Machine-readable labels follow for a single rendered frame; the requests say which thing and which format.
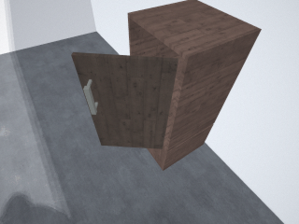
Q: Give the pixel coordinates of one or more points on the handle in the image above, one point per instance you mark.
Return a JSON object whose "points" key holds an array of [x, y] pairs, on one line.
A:
{"points": [[89, 97]]}

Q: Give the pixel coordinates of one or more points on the cupboard door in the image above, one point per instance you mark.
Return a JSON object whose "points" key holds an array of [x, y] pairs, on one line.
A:
{"points": [[133, 93]]}

